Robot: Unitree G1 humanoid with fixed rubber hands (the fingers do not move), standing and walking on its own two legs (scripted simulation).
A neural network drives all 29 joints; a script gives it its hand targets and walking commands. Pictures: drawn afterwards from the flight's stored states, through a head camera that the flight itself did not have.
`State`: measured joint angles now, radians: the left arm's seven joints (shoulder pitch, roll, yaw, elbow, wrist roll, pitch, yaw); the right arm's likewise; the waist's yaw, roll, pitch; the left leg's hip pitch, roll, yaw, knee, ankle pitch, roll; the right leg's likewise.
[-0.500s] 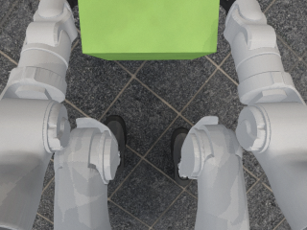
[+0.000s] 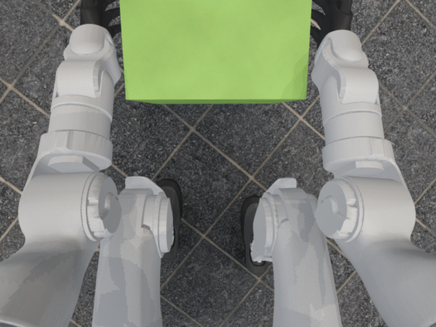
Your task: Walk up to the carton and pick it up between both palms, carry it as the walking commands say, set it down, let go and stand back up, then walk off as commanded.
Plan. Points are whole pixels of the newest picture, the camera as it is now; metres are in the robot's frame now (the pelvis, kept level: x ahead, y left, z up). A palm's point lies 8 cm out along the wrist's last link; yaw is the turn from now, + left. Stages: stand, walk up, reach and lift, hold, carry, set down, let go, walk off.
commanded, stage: reach and lift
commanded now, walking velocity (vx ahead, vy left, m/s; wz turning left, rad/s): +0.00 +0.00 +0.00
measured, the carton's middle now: (215, 33) +0.56 +0.02 -0.19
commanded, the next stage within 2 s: none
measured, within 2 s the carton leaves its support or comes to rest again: neither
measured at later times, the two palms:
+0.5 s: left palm (71, 20) +0.51 +0.19 -0.04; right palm (362, 22) +0.52 -0.14 -0.03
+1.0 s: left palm (27, 4) +0.49 +0.19 +0.04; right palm (418, 6) +0.50 -0.14 +0.05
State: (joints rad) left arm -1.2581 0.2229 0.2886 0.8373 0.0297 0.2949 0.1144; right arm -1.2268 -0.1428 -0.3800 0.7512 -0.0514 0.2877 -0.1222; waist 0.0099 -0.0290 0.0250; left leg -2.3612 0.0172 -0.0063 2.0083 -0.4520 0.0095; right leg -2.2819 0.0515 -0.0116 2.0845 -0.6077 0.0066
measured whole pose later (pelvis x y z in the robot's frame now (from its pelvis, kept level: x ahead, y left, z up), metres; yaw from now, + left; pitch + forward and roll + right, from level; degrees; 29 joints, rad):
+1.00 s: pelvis +0.00 +0.00 +0.11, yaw +0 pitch +46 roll -2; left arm -1.02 0.06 0.41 0.68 0.20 0.41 0.08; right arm -1.02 -0.03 -0.49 0.67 -0.19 0.36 -0.06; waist 0.00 -0.02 -0.21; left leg -2.06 0.01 -0.01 1.66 -0.41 0.01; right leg -1.99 0.05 0.00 1.72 -0.54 0.01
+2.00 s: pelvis +0.04 +0.00 +0.23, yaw +1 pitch +37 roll -1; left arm -0.72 -0.06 0.43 0.57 0.27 0.41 0.06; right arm -0.73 0.09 -0.50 0.58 -0.26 0.36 -0.03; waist 0.01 -0.02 -0.27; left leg -1.53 0.00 -0.01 1.22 -0.34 0.01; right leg -1.46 0.05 0.02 1.26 -0.45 0.00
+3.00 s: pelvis +0.08 +0.01 +0.36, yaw +2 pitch +17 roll +0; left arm -0.40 -0.14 0.39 0.37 0.32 0.44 -0.04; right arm -0.40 0.18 -0.43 0.37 -0.32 0.42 0.04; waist 0.00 -0.02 -0.11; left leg -0.71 -0.01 -0.01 0.58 -0.17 0.01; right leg -0.65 0.03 0.03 0.61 -0.26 0.00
